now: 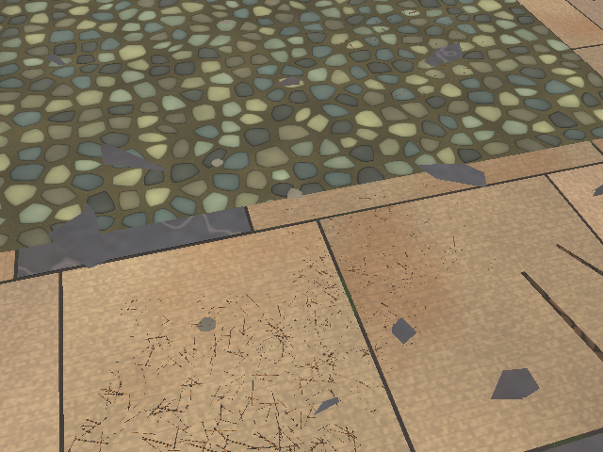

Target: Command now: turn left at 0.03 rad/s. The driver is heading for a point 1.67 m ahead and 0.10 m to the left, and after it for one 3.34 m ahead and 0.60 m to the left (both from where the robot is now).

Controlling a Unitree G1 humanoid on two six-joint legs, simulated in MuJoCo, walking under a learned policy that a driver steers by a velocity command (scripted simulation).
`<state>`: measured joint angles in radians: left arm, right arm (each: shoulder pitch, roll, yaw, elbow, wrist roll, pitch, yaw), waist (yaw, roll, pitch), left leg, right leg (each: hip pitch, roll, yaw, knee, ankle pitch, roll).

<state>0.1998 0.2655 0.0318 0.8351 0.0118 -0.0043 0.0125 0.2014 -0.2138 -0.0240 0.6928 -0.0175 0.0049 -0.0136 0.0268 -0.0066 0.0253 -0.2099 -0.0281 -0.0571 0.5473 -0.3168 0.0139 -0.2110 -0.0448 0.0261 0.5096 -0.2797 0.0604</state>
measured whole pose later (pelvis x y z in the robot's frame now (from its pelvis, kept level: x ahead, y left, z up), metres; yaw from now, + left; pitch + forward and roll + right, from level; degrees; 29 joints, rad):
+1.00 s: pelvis +0.01 -0.01 +0.00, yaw -1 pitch -1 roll +0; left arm 0.31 0.21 0.03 1.08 -0.01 -0.01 0.05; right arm 0.30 -0.21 -0.03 1.01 0.02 -0.01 -0.03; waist 0.01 0.00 0.00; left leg -0.19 -0.02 -0.05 0.56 -0.36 0.02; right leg -0.25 -0.03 0.02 0.65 -0.43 0.00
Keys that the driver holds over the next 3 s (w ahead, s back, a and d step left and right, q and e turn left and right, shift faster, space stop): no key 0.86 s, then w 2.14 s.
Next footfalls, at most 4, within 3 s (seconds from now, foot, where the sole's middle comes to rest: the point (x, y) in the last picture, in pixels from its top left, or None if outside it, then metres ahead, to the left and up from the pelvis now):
1.54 left None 0.42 0.09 -0.77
2.10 right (380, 366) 0.73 -0.15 -0.77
2.66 left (290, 261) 1.04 0.08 -0.77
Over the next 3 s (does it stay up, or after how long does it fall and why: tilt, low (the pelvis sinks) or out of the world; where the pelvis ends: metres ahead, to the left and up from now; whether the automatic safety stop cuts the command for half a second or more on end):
stays up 1.05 -0.01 0.01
